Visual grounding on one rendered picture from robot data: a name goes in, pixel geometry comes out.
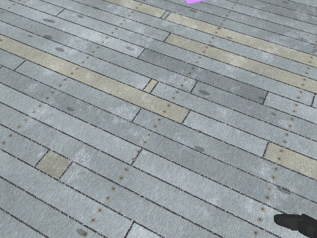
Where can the right robot hand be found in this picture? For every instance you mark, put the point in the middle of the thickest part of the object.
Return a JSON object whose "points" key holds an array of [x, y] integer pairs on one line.
{"points": [[303, 223]]}

